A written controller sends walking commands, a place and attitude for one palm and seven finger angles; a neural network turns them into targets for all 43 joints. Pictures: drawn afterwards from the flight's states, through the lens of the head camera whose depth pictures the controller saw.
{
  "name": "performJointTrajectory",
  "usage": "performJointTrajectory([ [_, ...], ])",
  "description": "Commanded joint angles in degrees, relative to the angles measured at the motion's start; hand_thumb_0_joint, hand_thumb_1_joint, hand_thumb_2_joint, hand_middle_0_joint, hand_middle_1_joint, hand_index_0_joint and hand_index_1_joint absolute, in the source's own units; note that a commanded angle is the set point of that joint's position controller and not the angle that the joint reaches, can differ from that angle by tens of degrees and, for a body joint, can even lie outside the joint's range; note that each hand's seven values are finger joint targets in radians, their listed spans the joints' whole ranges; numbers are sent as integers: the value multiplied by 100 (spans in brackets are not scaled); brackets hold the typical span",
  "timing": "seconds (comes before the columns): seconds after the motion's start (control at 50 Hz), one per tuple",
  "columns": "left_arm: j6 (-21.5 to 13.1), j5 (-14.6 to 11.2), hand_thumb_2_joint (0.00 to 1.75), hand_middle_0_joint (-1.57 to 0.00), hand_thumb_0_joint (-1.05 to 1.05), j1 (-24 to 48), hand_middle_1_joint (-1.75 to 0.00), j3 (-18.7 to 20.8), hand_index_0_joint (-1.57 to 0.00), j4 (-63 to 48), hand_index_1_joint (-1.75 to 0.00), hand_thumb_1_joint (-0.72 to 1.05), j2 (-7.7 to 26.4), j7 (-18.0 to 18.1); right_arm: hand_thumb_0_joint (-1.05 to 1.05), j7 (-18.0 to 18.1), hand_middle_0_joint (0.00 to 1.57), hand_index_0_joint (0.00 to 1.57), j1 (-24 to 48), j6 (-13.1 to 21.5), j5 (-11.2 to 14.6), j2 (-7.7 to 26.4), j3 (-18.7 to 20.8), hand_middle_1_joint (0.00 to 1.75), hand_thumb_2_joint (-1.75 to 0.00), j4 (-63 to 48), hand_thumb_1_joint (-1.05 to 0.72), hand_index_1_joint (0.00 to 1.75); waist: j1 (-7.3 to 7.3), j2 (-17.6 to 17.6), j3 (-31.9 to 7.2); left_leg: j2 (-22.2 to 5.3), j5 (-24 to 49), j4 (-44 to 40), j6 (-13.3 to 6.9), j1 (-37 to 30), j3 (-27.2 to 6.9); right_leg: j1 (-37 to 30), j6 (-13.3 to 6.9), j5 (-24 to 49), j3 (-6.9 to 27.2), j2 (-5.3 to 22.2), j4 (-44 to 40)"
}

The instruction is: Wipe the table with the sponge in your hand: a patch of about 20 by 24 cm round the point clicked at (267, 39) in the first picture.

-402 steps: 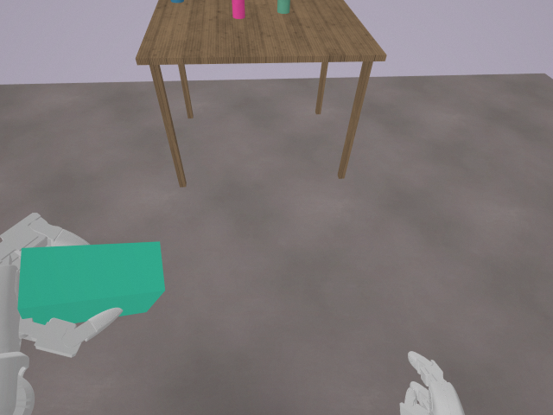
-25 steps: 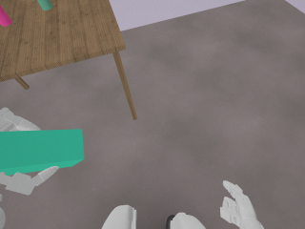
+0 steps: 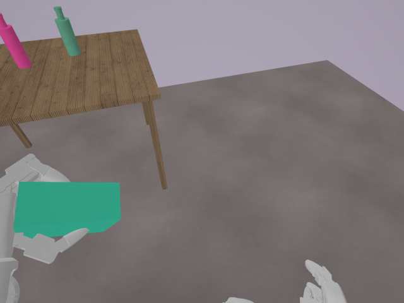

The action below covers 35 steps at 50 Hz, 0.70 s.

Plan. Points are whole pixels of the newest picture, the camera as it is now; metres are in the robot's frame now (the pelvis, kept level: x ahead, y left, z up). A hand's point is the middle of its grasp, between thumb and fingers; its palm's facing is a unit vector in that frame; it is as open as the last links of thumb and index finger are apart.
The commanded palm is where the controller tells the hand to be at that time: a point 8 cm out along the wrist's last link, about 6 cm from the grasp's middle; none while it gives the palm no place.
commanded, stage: take the last steps up to it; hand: left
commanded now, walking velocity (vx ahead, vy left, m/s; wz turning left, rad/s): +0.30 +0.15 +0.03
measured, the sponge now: (83, 210) +0.22 +0.20 +0.15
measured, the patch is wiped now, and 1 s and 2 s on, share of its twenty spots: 0.00 0.00 0.00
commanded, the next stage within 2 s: none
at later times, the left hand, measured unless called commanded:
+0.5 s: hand (67, 184) +0.24 +0.22 +0.18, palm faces +0.32 -0.77 -0.54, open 9.9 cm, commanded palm +0.18 +0.27 +0.18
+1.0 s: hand (67, 133) +0.36 +0.27 +0.18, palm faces +0.39 -0.75 -0.53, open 9.9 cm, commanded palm +0.30 +0.32 +0.18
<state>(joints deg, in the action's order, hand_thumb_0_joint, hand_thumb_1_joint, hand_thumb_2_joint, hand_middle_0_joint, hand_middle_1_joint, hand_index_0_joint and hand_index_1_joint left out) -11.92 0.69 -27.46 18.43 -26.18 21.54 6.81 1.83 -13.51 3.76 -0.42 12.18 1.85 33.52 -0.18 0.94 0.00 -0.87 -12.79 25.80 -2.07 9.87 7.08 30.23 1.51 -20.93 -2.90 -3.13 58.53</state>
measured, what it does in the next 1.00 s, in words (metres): walks ahead: right foot, then left foot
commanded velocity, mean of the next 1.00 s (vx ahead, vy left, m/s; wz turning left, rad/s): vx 0.30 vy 0.15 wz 0.04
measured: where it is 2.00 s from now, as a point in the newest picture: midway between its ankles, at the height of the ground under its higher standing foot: (166, 286)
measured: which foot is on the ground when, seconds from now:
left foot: down 0.00-0.16, up 0.18-0.56, down 0.58-0.94, up 0.96-1.00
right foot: up 0.00-0.14, down 0.16-0.58, up 0.60-0.90, down 0.92-1.00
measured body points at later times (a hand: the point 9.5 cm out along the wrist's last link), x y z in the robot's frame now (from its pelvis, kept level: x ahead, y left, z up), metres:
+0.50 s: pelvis +0.03 -0.01 +0.01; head +0.09 -0.02 +0.46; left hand +0.22 +0.26 +0.21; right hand +0.17 -0.29 -0.09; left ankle +0.07 +0.14 -0.70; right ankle +0.00 -0.13 -0.74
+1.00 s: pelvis +0.15 +0.03 -0.01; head +0.18 +0.01 +0.43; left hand +0.34 +0.31 +0.20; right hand +0.31 -0.17 -0.14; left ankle +0.07 +0.13 -0.68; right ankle +0.18 -0.04 -0.74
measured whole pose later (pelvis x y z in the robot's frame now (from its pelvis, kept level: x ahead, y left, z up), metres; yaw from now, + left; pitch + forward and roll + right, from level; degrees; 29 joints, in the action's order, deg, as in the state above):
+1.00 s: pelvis +0.15 +0.03 -0.01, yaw +2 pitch +0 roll +0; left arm -14.1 -1.0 -25.2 22.5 -27.7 23.2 6.6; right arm 1.6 -9.5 2.9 0.2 9.4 -0.1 38.5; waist 0.5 -4.1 4.8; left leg -1.1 -27.0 60.4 -0.3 20.3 4.4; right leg 19.6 -4.3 -17.4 -12.9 2.9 37.4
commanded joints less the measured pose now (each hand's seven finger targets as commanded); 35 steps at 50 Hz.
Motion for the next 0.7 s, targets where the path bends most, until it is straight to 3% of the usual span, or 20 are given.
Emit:
performJointTrajectory([
  [0.0,-394,-176,130,-120,0,373,-160,878,-120,-878,-160,10,965,142,0,51,20,20,719,354,114,633,170,30,-90,-556,-90,30,122,-1273,524,-1679,-2443,-1570,-956,1711,-1248,-327,-72,-472,150,751,289],
  [0.06,-418,-150,130,-120,0,986,-160,743,-120,-777,-160,10,916,188,0,206,20,20,605,453,100,682,143,30,-90,-442,-90,30,114,-978,310,-1357,-2400,-935,-606,1728,-950,-1725,29,-795,-587,489,-1826],
  [0.08,-353,-136,130,-120,0,1016,-160,697,-120,-528,-160,10,853,184,0,225,20,20,555,446,78,705,157,30,-90,-362,-90,30,152,-699,181,-1190,-2488,-343,-474,1914,-804,-2320,28,-615,-677,436,-2457],
  [0.1,-320,-94,130,-120,0,1232,-160,505,-120,-505,-160,10,712,170,0,204,20,20,541,440,101,649,162,30,-90,-316,-90,30,158,-74,49,-813,-2399,716,-327,2108,-448,-2702,-40,-476,-389,656,-3140],
  [0.12,-300,-57,130,-120,0,1306,-160,580,-120,-347,-160,10,885,182,0,165,20,20,576,417,132,529,185,30,-90,-286,-90,30,149,1490,20,-221,-2031,2621,-81,2623,-73,-2783,-495,-1174,1536,1718,-4178],
  [0.14,-297,-106,130,-120,0,1165,-160,626,-120,-37,-160,10,982,181,0,124,20,20,900,437,127,607,186,30,-90,-408,-90,30,177,2296,334,57,-1823,4129,119,3483,-581,-2595,-908,-1149,3744,2853,-4864],
  [0.16,-413,-194,130,-120,0,1539,-160,709,-120,-342,-160,10,1127,157,0,87,20,20,1060,444,47,706,158,30,-90,-398,-90,30,200,1685,541,-139,-1349,4765,273,3649,-995,-2299,-1148,-821,3781,3131,-5093],
  [0.18,-458,-142,130,-120,0,1453,-160,593,-120,-228,-160,10,937,111,0,49,20,20,795,439,77,652,198,30,-90,-311,-90,30,30,1189,350,-301,-843,4804,302,3332,-1166,-2087,-1124,-1015,3576,2858,-4938],
  [0.22,-593,-211,130,-120,0,957,-160,697,-120,-564,-160,10,976,37,0,9,20,20,853,294,105,636,173,30,-90,-266,-90,30,63,681,515,-396,-263,4775,371,3030,-977,-1660,-896,-24,2225,2392,-4753],
  [0.28,-780,-162,130,-120,0,754,-160,1014,-120,-1107,-160,10,1201,130,0,25,20,20,959,214,93,565,140,30,-90,-283,-90,30,2,608,-37,-391,-84,4192,384,2794,-670,-2171,-786,1131,1011,2158,-4531],
  [0.36,-821,-167,130,-120,0,113,-160,1308,-120,-1486,-160,10,1337,282,0,28,20,20,852,268,54,451,187,30,-90,-472,-90,30,116,376,-472,-335,-188,2324,281,2107,-200,-2691,-912,2040,772,2104,-4242],
  [0.44,-681,-220,130,-120,0,-370,-160,1289,-120,-1462,-160,10,1069,382,0,-14,20,20,650,353,96,427,266,30,-90,-653,-90,30,191,870,-731,-194,-524,1036,209,1565,178,-3152,-976,2358,862,2209,-3923],
  [0.48,-630,-225,130,-120,0,-298,-160,1246,-120,-1470,-160,10,972,409,0,9,20,20,543,353,78,474,298,30,-90,-682,-90,30,120,948,-708,-78,-277,406,213,992,341,-2854,-830,1964,756,2043,-3691],
  [0.52,-634,-215,130,-120,0,-228,-160,1179,-120,-1428,-160,10,865,408,0,85,20,20,417,326,79,583,373,30,-90,-687,-90,30,9,397,-796,-69,139,-293,141,37,364,-2421,-533,1896,417,1629,-2872],
  [0.54,-639,-250,130,-120,0,-258,-160,1034,-120,-1430,-160,10,715,385,0,115,20,20,312,332,115,707,430,30,-90,-695,-90,30,-125,-495,-944,-570,481,-498,-83,-862,-301,-1692,-279,1685,12,1253,-1675],
  [0.56,-679,-227,130,-120,0,-163,-160,1020,-120,-1718,-160,10,751,391,0,92,20,20,408,297,123,799,455,30,-90,-753,-90,30,-75,-1769,-998,-1722,1975,-374,-661,-1780,-1788,-174,22,-471,-444,695,-465],
  [0.58,-713,-139,130,-120,0,-78,-160,1016,-120,-1686,-160,10,873,390,0,72,20,20,422,324,129,717,416,30,-90,-793,-90,30,-56,-1595,-832,-2229,2442,-590,-1113,-1594,-2472,355,-47,-1653,-227,548,535],
  [0.6,-705,-98,130,-120,0,6,-160,1085,-120,-1372,-160,10,991,343,0,65,20,20,433,362,122,702,391,30,-90,-660,-90,30,-91,-1321,-568,-2185,1970,-709,-1178,-1266,-2273,685,-81,-1424,-98,687,944],
  [0.64,-688,-123,130,-120,0,482,-160,1135,-120,-1904,-160,10,1207,301,0,51,20,20,536,420,88,627,318,30,-90,-507,-90,30,-31,-1421,-419,-1894,1517,-680,-1141,-974,-1785,816,5,-960,-98,978,841],
  [0.68,-664,-114,130,-120,0,447,-160,802,-120,-2147,-160,10,888,268,0,41,20,20,552,522,145,585,269,30,-90,-528,-90,30,-7,-1410,-213,-1561,1364,-810,-960,-625,-1206,687,37,-544,-254,989,409],
])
